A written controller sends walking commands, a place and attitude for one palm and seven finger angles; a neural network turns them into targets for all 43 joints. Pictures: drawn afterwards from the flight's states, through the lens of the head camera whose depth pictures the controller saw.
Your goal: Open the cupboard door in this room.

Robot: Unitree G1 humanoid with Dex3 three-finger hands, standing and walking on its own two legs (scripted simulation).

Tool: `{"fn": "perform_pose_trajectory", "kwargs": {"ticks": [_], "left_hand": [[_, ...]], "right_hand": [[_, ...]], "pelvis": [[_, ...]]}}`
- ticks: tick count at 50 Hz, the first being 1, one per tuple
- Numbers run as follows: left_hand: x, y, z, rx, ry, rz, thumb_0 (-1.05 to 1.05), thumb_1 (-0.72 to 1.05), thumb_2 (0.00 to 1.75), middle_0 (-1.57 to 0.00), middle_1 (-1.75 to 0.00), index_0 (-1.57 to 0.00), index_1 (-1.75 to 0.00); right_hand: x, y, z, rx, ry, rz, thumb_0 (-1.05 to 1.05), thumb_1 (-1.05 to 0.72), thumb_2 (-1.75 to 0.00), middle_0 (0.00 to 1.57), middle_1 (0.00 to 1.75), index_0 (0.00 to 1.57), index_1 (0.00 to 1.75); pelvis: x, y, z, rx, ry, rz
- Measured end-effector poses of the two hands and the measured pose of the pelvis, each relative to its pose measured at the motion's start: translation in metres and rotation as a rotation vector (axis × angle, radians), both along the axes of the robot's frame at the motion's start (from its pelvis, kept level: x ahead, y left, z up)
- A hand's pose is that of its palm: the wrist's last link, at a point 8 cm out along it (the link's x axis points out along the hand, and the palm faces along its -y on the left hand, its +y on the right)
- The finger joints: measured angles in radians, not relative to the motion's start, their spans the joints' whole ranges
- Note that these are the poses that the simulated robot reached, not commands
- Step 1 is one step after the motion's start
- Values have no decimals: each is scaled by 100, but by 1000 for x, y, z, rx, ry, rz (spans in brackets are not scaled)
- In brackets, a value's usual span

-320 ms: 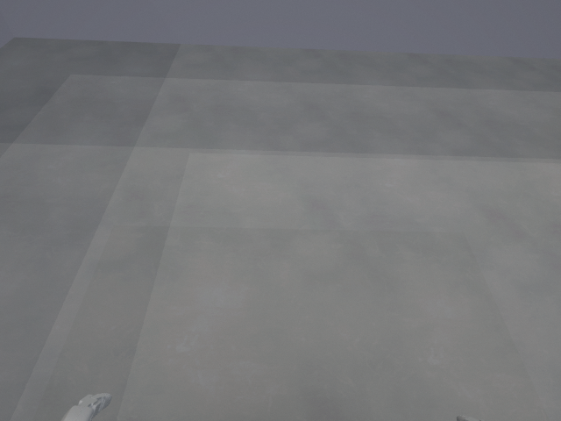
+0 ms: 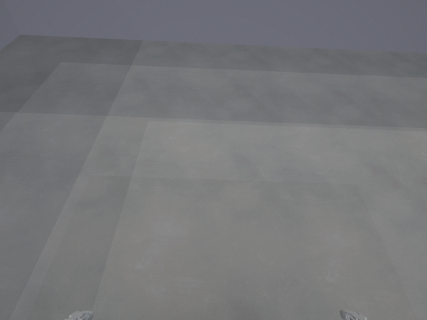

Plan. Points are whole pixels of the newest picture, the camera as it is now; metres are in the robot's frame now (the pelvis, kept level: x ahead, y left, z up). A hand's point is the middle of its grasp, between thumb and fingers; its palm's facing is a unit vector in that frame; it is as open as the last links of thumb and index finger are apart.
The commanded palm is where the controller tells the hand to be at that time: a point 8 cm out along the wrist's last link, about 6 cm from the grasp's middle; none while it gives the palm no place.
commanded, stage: stand and wait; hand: left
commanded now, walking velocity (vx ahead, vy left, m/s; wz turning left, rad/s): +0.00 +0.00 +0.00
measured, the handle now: out of the picture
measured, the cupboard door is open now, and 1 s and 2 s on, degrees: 0 0 0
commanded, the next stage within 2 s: turn or walk to find it in 0.58 s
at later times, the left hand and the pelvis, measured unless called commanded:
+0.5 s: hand out of the picture +0.04 +0.23 -0.15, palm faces -0.03 -0.94 -0.34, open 7.4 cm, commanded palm none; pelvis -0.03 -0.02 +0.01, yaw +0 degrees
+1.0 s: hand out of the picture +0.00 +0.21 -0.19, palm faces +0.07 -0.97 -0.23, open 7.4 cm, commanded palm none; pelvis -0.04 +0.00 -0.01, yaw +5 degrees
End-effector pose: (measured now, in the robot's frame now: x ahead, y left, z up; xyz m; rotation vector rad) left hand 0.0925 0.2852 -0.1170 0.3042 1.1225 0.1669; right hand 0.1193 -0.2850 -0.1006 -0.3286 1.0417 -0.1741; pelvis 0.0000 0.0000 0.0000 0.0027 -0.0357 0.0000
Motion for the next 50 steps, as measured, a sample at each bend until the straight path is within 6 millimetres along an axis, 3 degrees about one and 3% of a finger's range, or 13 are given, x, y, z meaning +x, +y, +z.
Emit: {"fn": "perform_pose_trajectory", "kwargs": {"ticks": [8, 15, 24, 35, 41, 50], "left_hand": [[-32, 0, -2, 9, 69, 24, 1, 91, 90, -20, -30, -20, -30], [-49, -1, 0, 21, 96, 32, 1, 91, 90, -20, -30, -20, -30], [-54, -5, 3, 25, 88, 24, 1, 91, 90, -20, -30, -20, -30], [-53, -13, 3, 18, 71, 26, 1, 91, 90, -20, -30, -20, -30], [-65, -24, -9, -9, 81, 67, 1, 91, 90, -20, -30, -20, -30], [-99, -31, -41, -98, 133, 131, 1, 91, 90, -20, -30, -20, -30]], "right_hand": [[-34, -15, -5, -13, 80, -31, 1, -91, -89, 20, 30, 20, 30], [-60, -24, -8, -13, 129, -51, 1, -91, -89, 20, 30, 20, 30], [-79, -28, -11, -2, 152, -62, 1, -91, -89, 20, 30, 20, 30], [-89, -30, -14, 3, 170, -58, 1, -91, -89, 20, 30, 20, 30], [-93, -15, -24, 26, 212, -39, 1, -91, -89, 20, 30, 20, 30], [-103, 33, -35, 70, 240, -16, 1, -91, -89, 20, 30, 20, 30]], "pelvis": [[-9, -6, 2, -1, -10, 3], [-18, -11, 4, 0, -16, 3], [-28, -16, 5, 1, -18, 1], [-34, -20, 4, 0, -7, 15], [-37, -19, -1, -7, 12, 48], [-43, -1, -13, -10, 12, 93]]}}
